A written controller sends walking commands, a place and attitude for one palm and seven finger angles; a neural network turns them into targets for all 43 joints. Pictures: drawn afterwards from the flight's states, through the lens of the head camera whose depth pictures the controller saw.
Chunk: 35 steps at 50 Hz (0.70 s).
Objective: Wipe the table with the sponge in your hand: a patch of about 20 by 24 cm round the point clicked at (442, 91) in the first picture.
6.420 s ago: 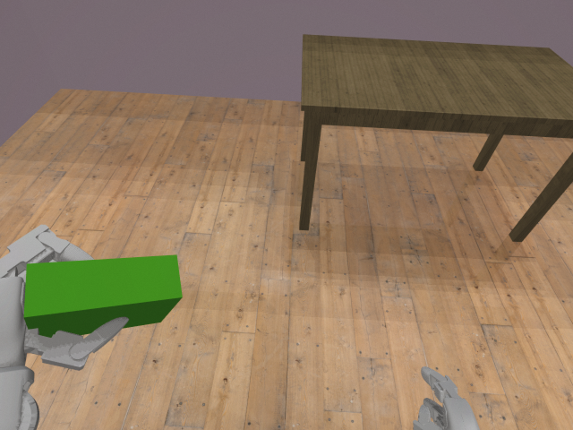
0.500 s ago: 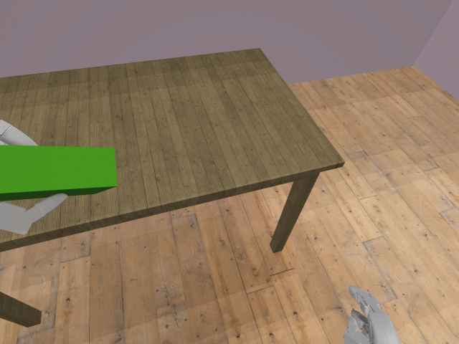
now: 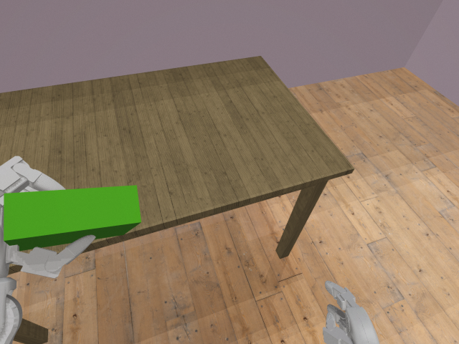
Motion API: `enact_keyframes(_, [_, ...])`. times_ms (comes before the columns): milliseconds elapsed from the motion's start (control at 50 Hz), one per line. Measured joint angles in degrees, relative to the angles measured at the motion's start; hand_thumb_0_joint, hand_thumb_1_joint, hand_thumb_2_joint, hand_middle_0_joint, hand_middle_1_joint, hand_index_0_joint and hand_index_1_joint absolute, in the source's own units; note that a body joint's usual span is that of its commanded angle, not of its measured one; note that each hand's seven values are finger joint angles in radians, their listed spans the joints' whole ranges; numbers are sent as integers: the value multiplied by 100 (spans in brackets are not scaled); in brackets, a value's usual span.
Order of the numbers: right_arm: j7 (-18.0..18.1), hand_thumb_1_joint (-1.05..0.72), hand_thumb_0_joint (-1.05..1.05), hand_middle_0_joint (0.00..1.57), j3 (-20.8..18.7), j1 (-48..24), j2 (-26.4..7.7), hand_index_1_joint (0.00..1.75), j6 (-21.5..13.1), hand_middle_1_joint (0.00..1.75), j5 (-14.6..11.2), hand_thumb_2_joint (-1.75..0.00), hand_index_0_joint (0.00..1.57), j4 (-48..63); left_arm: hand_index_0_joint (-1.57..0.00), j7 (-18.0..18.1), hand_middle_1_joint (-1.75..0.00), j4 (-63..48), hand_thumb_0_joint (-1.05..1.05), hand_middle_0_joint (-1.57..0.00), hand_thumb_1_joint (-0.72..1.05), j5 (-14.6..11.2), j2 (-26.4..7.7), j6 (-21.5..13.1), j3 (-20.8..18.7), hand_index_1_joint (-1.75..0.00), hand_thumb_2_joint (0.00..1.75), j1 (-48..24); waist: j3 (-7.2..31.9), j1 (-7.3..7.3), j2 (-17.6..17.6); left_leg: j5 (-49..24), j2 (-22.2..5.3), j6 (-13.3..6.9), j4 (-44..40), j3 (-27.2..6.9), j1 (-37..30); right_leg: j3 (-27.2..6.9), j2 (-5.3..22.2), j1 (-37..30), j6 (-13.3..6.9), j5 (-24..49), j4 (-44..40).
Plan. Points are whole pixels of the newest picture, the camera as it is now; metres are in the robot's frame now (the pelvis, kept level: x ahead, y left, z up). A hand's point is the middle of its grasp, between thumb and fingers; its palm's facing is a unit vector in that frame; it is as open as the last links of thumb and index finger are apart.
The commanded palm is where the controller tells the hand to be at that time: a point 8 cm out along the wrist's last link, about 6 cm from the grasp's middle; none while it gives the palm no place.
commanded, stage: come to a stop and stand still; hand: left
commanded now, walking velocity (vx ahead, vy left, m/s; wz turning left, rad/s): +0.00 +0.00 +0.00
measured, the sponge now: (95, 216) +0.24 +0.21 +0.15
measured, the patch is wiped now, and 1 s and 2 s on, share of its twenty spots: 0.00 0.00 0.00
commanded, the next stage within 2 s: look again from close up in 0.14 s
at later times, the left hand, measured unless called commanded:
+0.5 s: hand (64, 215) +0.23 +0.24 +0.16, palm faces +0.40 -0.84 -0.36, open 9.3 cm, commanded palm +0.17 +0.28 +0.18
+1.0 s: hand (79, 200) +0.26 +0.23 +0.15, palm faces +0.40 -0.84 -0.35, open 9.3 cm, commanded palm +0.20 +0.27 +0.18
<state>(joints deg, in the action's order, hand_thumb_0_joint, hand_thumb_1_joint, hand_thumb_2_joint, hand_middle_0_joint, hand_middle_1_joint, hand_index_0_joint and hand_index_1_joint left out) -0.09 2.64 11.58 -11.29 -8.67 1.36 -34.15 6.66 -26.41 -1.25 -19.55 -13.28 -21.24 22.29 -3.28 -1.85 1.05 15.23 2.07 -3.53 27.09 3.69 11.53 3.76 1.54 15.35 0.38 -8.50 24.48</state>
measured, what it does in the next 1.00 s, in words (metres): stands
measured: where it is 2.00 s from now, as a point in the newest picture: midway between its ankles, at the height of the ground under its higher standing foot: outside the picture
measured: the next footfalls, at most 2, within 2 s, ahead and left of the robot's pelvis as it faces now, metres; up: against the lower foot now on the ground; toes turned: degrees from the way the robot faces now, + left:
left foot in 1.42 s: +0.12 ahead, +0.13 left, +0.00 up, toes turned +1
right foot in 1.66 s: +0.18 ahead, -0.05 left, +0.00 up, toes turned +0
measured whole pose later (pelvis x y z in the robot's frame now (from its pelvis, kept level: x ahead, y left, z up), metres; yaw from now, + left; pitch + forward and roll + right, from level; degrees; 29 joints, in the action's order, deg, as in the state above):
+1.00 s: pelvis +0.04 -0.01 -0.01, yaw +1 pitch -1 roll -2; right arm 2.2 0.1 12.1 -13.3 -5.1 0.3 -34.3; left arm 7.9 -27.5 -2.8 -20.1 -11.6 -20.1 25.8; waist -1.8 0.8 -0.2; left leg 24.1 0.6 -3.0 36.8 2.2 11.8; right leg 5.2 0.6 15.6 -0.7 -17.9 34.5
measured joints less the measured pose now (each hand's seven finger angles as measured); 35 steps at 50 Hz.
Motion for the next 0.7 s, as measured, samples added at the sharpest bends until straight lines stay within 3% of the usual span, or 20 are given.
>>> enact_keyframes(220, [117,-90,2,21,-74,-259,-76,30,202,30,-11,-90,20,269,-81,-4,-139,-1,0,-81,-43,-42,57,322,162,-139,103,128,-33,36,19,70,-47,15,-37,-26,-81,24,-53,-122,-6,-29,-121])
enact_keyframes(700, [219,-90,2,21,-103,-5,-87,30,341,30,-18,-90,20,66,-81,99,-139,-43,0,-81,-43,-131,25,334,205,-139,103,362,61,111,-98,119,-117,83,12,-85,-123,85,-118,-165,-99,-113,-52])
